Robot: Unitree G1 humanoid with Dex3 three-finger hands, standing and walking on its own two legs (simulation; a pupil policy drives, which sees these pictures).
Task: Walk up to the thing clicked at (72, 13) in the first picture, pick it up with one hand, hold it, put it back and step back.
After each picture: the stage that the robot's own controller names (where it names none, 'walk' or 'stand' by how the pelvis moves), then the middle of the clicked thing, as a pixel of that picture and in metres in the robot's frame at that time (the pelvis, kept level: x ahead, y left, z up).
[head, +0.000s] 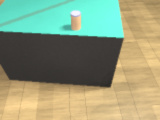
stand; (75, 20) +0.95 +0.05 -0.12
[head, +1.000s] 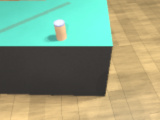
walk; (60, 30) +0.84 +0.18 -0.10
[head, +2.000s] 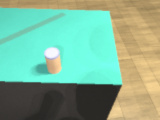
stand; (53, 61) +0.52 +0.17 -0.08
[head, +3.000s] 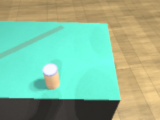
stand; (51, 76) +0.48 +0.16 -0.12
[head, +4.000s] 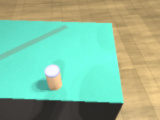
stand; (53, 77) +0.47 +0.15 -0.12
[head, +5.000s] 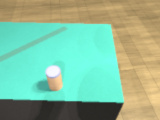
stand; (54, 78) +0.47 +0.15 -0.12
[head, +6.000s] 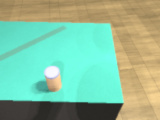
stand; (53, 79) +0.46 +0.15 -0.12
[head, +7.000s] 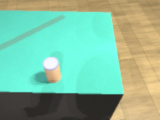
rise first; (52, 70) +0.48 +0.16 -0.11
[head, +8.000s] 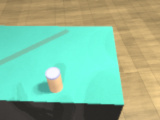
rise first; (54, 80) +0.47 +0.17 -0.12
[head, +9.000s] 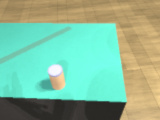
go down; (57, 77) +0.48 +0.17 -0.11
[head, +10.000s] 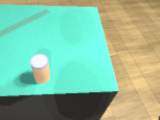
go down; (40, 69) +0.46 +0.16 -0.06
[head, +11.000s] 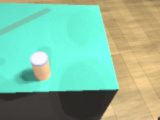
approach; (41, 66) +0.47 +0.16 -0.06
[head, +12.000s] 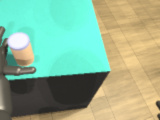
close; (22, 50) +0.49 +0.18 -0.02
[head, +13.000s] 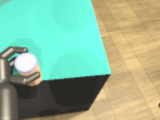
lift; (29, 70) +0.41 +0.15 -0.02
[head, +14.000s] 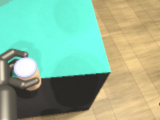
lift; (28, 75) +0.40 +0.16 -0.02
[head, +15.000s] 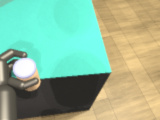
lift; (28, 75) +0.39 +0.16 -0.02
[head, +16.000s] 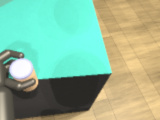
lift; (25, 75) +0.39 +0.17 -0.02
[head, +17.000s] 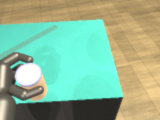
hold; (33, 83) +0.32 +0.16 +0.10
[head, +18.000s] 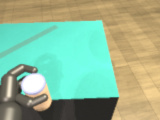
hold; (37, 93) +0.31 +0.16 +0.06
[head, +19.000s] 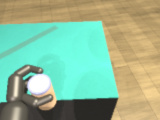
crouch; (43, 92) +0.31 +0.14 +0.05
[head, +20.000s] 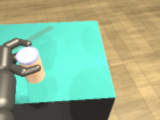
crouch; (31, 66) +0.40 +0.17 +0.08
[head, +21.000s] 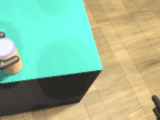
lower; (8, 57) +0.46 +0.19 -0.04
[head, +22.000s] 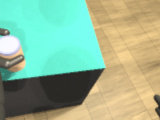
lower; (12, 54) +0.46 +0.18 -0.01
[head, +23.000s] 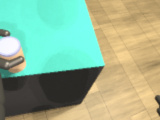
lower; (12, 55) +0.46 +0.18 -0.01
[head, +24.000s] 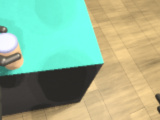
lower; (9, 52) +0.47 +0.18 -0.01
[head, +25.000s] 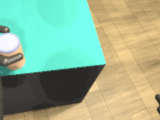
rest; (11, 52) +0.46 +0.18 -0.01
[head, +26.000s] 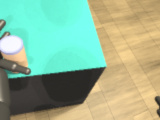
withdraw; (14, 55) +0.45 +0.17 -0.01
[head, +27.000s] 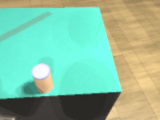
sink last; (43, 79) +0.42 +0.16 -0.06
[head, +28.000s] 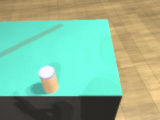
stand; (49, 80) +0.45 +0.18 -0.07
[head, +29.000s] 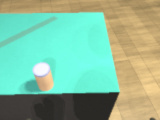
stand; (43, 77) +0.44 +0.18 -0.06
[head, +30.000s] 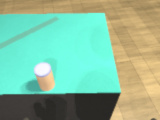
stand; (45, 77) +0.44 +0.18 -0.06
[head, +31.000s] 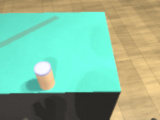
stand; (45, 76) +0.44 +0.18 -0.06
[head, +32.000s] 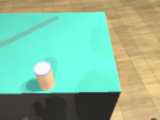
stand; (45, 76) +0.44 +0.18 -0.06
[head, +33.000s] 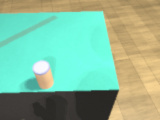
stand; (43, 75) +0.45 +0.18 -0.06
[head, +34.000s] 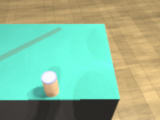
walk; (50, 84) +0.44 +0.16 -0.12
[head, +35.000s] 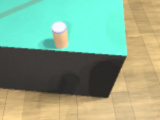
walk; (60, 35) +0.61 +0.12 -0.09
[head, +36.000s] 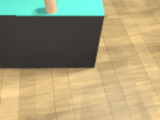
walk; (50, 2) +0.89 +0.21 -0.09
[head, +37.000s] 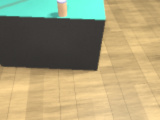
stand; (62, 7) +1.08 +0.16 -0.10
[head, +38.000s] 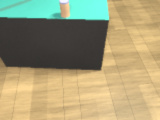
stand; (64, 8) +1.06 +0.15 -0.12
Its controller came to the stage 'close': yes
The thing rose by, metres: 0.19
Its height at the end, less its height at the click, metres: +0.00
